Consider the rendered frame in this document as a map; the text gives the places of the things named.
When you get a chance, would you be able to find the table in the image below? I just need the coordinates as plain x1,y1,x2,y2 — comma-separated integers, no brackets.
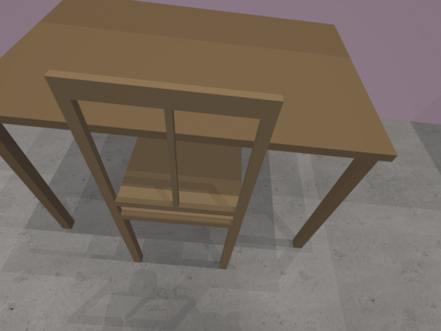
0,0,397,248

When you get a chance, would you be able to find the chair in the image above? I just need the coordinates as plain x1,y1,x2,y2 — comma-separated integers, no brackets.
44,70,284,269

